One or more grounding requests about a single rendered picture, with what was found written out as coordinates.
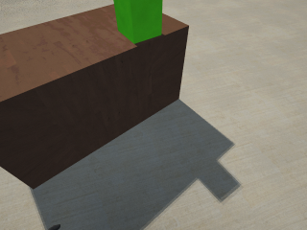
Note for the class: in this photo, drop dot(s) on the pedestal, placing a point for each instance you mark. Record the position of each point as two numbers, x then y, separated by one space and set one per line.
71 85

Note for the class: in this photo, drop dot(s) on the carton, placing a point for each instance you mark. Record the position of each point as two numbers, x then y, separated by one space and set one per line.
139 20

